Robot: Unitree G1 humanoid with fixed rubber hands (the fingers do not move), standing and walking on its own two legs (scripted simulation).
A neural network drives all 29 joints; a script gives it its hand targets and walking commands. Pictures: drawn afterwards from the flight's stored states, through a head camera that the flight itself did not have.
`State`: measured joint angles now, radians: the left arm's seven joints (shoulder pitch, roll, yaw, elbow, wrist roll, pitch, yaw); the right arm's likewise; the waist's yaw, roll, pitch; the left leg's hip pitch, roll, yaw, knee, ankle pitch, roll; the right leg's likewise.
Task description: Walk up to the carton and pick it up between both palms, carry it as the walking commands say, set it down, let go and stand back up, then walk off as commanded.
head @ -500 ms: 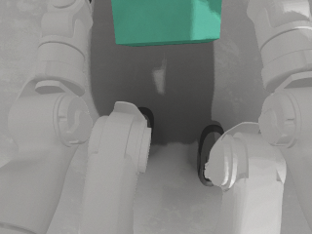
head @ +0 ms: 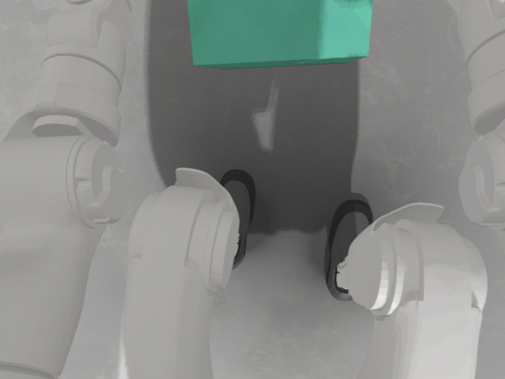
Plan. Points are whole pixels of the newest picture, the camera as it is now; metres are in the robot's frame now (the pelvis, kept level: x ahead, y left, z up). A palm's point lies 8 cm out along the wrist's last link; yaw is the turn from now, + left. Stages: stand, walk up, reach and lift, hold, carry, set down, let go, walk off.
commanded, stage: set down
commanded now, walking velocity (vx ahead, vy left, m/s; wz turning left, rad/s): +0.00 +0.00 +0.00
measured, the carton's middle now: out of the picture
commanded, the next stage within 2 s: let go in 1.44 s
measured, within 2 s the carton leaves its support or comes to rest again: neither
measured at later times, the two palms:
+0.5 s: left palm out of the picture +0.54 +0.27 -0.06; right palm out of the picture +0.61 -0.08 -0.07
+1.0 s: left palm out of the picture +0.55 +0.28 +0.08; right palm out of the picture +0.62 -0.09 +0.07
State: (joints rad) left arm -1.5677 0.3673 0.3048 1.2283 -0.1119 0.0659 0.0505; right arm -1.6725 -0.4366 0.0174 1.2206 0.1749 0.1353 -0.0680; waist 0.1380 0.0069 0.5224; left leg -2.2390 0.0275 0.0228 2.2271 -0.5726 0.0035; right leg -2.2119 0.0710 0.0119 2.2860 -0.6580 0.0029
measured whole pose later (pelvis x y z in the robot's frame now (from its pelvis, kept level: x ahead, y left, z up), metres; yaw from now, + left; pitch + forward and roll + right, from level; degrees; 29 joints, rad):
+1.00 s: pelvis -0.01 -0.01 +0.18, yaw +2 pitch +31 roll +1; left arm -1.59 0.43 0.30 0.85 -0.14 0.36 0.08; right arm -1.72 -0.43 -0.07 0.92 0.11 0.41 -0.11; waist 0.12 -0.03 0.52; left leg -1.73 -0.04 -0.02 1.61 -0.43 -0.04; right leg -1.71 0.07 0.03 1.68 -0.51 0.01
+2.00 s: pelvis +0.09 +0.00 +0.37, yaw +0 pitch +36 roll +1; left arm -0.48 0.19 0.23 0.61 0.08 0.10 -0.12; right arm -0.59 -0.13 -0.20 0.63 -0.13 0.14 -0.09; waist 0.08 0.02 -0.08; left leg -1.05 -0.03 -0.02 0.66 -0.21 -0.01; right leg -1.05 0.05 0.10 0.70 -0.26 0.00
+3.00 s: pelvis +0.10 +0.03 +0.41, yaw +0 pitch -3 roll +0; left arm 0.22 0.19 0.01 0.38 0.00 0.20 -0.01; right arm 0.20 -0.24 -0.06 0.49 -0.01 0.10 0.07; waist 0.00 0.01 0.10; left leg -0.14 -0.05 -0.02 0.49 -0.29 0.04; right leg -0.14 0.00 0.07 0.50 -0.30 0.02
